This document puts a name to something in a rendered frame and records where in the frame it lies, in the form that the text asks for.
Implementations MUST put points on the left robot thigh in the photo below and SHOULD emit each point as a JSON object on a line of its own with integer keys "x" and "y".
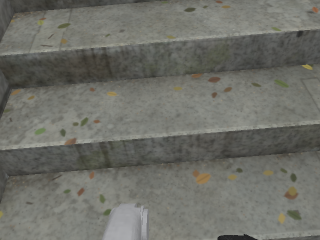
{"x": 128, "y": 222}

